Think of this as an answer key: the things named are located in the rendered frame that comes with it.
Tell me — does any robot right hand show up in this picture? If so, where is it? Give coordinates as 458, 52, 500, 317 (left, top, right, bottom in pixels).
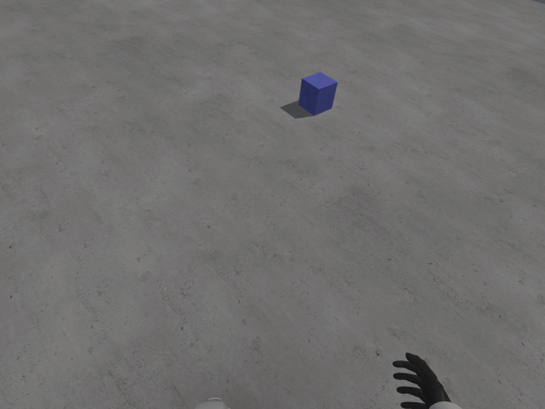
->
393, 353, 451, 409

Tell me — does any carton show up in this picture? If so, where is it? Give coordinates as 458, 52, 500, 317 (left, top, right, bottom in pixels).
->
298, 72, 337, 116

